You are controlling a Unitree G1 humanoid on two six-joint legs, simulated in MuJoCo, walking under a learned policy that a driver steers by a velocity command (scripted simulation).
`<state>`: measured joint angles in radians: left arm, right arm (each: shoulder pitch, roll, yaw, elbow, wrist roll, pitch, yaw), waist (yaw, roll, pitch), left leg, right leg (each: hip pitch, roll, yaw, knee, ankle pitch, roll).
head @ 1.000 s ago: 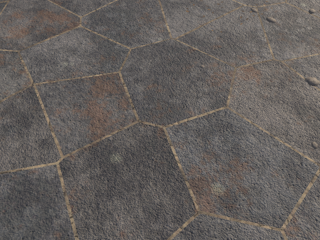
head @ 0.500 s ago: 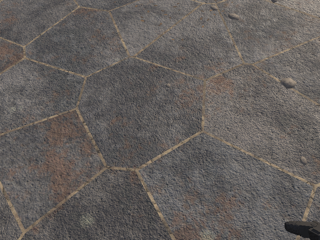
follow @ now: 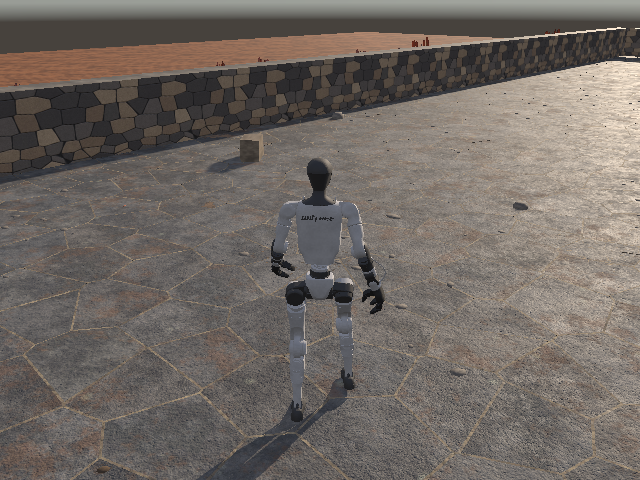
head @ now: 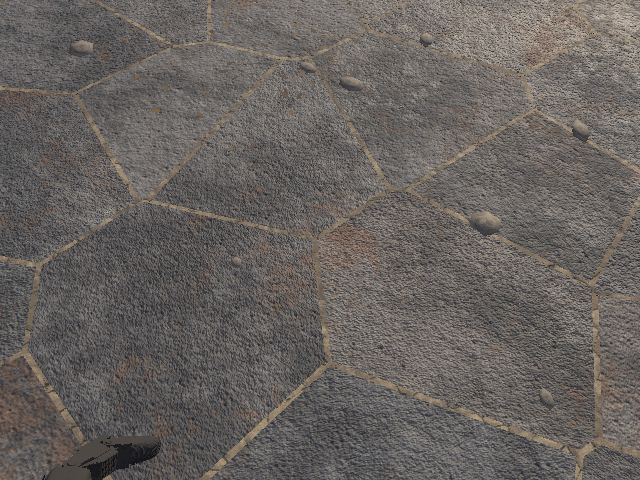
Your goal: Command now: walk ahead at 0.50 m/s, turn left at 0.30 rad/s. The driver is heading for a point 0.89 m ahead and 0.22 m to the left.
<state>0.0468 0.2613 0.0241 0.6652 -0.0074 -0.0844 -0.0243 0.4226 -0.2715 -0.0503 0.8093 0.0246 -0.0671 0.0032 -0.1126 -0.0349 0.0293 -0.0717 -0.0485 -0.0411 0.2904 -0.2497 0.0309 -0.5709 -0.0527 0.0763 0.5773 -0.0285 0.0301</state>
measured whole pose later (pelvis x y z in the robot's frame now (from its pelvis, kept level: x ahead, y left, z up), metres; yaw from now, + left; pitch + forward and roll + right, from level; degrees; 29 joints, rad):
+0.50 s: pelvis +0.25 -0.01 -0.01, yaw +17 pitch +1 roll -3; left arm 0.33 0.30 0.08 0.85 -0.01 -0.08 0.00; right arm 0.12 -0.29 -0.05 0.63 0.02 -0.02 0.04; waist 0.09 0.04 0.04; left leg -0.66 0.10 -0.01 0.71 -0.03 0.02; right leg 0.05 0.01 -0.21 0.24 -0.31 0.01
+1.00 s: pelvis +0.50 +0.11 +0.00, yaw +31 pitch +1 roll +1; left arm 0.07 0.29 0.03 0.73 0.00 -0.09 -0.03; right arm 0.34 -0.29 -0.06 0.70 0.01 -0.05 0.00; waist -0.07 -0.05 0.03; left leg -0.09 -0.10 -0.12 0.35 -0.28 0.07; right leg -0.61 -0.06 0.06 0.58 0.08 0.04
